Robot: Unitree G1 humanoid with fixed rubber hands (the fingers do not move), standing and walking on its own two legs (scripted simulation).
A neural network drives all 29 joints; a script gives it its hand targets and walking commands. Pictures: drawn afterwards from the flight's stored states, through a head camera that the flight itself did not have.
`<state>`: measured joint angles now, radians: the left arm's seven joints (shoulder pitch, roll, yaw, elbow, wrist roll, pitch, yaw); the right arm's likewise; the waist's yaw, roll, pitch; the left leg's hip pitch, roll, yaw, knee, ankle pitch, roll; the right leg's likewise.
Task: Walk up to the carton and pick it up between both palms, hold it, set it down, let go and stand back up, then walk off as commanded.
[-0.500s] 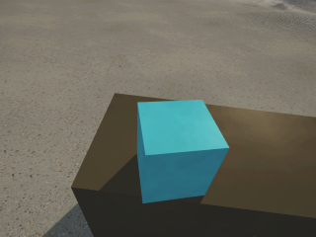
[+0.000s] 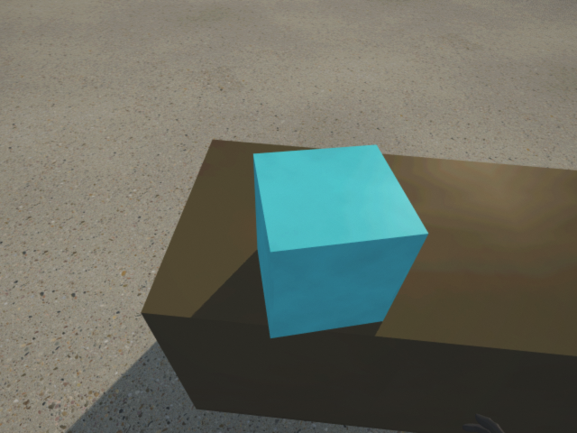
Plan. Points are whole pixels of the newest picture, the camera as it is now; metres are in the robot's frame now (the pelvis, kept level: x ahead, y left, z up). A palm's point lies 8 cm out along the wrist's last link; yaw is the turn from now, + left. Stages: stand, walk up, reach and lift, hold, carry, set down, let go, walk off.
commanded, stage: walk off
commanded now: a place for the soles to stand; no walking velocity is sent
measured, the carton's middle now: (322, 243) +0.44 -0.01 +0.01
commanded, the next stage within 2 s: none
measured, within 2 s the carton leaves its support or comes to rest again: neither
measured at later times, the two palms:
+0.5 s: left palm out of the picture -0.06 +0.28 -0.11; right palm out of the picture +0.00 -0.33 -0.15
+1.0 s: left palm out of the picture -0.18 +0.33 -0.12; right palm out of the picture -0.14 -0.30 -0.10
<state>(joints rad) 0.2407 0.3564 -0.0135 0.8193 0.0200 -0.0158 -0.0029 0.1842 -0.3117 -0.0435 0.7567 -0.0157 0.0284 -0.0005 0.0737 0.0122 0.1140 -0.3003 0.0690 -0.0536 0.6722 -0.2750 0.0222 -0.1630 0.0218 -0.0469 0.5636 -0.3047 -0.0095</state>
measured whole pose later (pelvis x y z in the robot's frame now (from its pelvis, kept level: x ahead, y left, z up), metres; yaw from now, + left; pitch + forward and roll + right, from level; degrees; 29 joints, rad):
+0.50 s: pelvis -0.12 -0.03 -0.03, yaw -1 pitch -7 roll +1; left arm 0.22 0.36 0.02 0.82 0.02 0.02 0.03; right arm 0.15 -0.41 -0.08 0.76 -0.02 0.10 -0.02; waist 0.05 0.09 0.25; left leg -0.47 -0.15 -0.19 1.34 -0.46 0.00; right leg -0.34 0.03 -0.01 0.86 -0.39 -0.05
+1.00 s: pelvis -0.26 +0.02 -0.01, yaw -3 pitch -6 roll -1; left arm 0.20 0.41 0.04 0.82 0.02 0.04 0.02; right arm 0.14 -0.40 -0.08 0.76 -0.02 0.06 0.00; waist 0.05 0.01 0.25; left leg -0.40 -0.04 -0.06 0.70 -0.19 0.03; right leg -0.42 0.10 0.16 1.15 -0.52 -0.04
